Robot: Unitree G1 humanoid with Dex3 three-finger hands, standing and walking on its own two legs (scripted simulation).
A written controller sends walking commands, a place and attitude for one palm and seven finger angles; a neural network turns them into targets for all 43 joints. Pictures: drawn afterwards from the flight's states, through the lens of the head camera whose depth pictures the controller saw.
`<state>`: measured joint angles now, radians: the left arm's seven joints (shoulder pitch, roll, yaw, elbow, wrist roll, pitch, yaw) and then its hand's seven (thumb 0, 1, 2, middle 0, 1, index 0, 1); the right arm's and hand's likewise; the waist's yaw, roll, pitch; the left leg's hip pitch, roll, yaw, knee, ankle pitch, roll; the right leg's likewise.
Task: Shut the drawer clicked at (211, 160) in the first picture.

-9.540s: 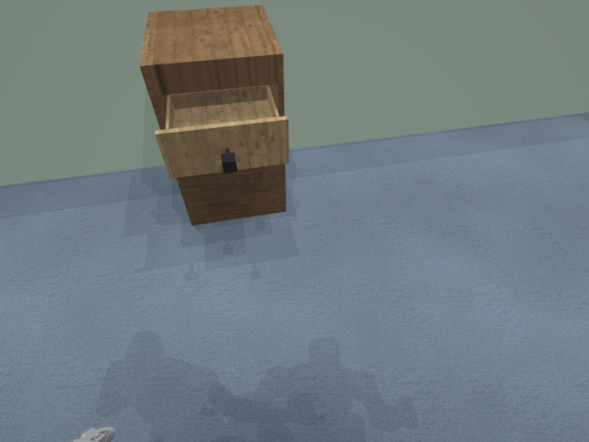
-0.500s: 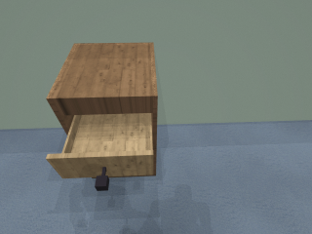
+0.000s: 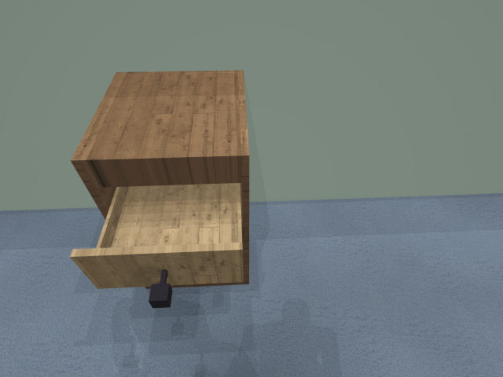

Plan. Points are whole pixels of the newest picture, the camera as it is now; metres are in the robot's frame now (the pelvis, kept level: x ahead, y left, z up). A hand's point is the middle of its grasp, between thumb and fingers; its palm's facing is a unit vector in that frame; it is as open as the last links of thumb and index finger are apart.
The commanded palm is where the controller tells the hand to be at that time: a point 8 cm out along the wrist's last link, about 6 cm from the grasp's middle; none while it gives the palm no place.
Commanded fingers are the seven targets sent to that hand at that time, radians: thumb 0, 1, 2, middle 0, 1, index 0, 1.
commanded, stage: raise the hand and make a fist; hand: left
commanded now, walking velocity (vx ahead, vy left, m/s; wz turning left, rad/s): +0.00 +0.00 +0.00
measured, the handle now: (162, 287) +0.35 +0.24 -0.22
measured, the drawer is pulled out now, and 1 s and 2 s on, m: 0.21 0.21 0.21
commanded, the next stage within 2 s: bring the fist close to the handle in 1.90 s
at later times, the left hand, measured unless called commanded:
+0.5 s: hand out of the picture +0.13 +0.15 -0.11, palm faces +0.18 -0.98 -0.02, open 5.5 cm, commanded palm +0.12 +0.21 -0.09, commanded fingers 0.00 0.90 0.90 -0.72 -0.86 -0.72 -0.86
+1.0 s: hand (159, 365) +0.16 +0.17 -0.10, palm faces +0.11 -0.99 -0.04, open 3.3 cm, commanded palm +0.13 +0.22 -0.10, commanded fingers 0.00 0.90 0.90 -1.22 -1.40 -1.22 -1.40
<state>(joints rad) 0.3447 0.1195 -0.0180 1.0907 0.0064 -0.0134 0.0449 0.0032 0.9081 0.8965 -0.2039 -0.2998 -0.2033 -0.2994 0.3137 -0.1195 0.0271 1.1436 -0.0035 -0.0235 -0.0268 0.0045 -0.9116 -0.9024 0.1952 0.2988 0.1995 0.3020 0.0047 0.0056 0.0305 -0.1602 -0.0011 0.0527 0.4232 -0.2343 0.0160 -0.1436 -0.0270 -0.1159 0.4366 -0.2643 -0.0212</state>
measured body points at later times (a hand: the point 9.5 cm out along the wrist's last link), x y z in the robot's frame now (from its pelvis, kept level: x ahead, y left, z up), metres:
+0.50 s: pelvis -0.05 -0.02 -0.12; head +0.01 -0.01 +0.32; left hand +0.11 +0.20 -0.10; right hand +0.22 -0.25 -0.15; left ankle +0.00 +0.11 -0.74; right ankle -0.02 -0.10 -0.74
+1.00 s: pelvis -0.05 -0.01 -0.13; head +0.04 +0.00 +0.31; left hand +0.15 +0.22 -0.10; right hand +0.10 -0.27 -0.23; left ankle +0.00 +0.11 -0.74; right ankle -0.02 -0.10 -0.74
